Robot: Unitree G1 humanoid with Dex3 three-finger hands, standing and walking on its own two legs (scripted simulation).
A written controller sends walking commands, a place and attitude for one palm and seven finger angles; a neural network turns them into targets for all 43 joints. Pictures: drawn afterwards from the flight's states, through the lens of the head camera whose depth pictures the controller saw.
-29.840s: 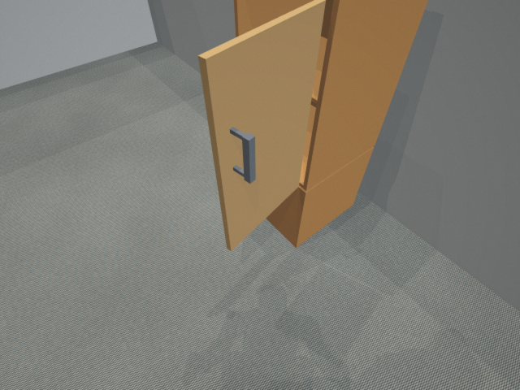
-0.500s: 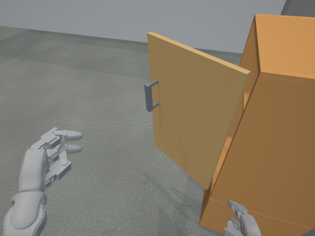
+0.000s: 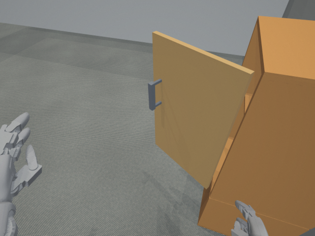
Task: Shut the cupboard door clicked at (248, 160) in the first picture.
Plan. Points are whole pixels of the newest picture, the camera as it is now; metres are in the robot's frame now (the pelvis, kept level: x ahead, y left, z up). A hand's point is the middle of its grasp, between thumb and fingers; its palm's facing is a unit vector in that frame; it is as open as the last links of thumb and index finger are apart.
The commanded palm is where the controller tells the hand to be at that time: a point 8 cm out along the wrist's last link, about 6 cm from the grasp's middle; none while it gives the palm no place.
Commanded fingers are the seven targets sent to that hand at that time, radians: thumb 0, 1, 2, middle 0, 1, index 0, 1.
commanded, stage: draw the hand back to the body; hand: left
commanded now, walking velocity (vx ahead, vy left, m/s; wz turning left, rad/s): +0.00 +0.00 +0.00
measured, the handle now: (155, 94) +0.61 +0.09 +0.02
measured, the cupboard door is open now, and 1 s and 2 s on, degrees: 61 61 61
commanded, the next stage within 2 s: step back with the hand held close in 0.08 s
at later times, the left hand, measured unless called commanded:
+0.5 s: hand (49, 160) +0.21 +0.25 +0.15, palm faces +0.32 -0.81 -0.48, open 7.4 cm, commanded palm +0.15 +0.29 +0.17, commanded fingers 0.00 0.90 0.90 -0.20 -0.30 -0.20 -0.30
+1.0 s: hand (10, 188) +0.15 +0.29 +0.15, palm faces +0.41 -0.78 -0.46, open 7.4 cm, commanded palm +0.08 +0.32 +0.17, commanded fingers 0.00 0.90 0.90 -0.20 -0.30 -0.20 -0.30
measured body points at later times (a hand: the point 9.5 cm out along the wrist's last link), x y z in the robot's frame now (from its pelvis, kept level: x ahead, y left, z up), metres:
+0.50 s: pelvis +0.00 +0.00 -0.01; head +0.01 -0.01 +0.44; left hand +0.19 +0.29 +0.17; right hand +0.17 -0.26 -0.09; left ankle +0.00 +0.04 -0.74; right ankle -0.01 -0.12 -0.74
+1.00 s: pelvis -0.06 +0.03 -0.02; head -0.05 +0.05 +0.43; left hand +0.12 +0.33 +0.18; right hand +0.09 -0.22 -0.09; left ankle +0.00 +0.04 -0.74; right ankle -0.03 -0.12 -0.74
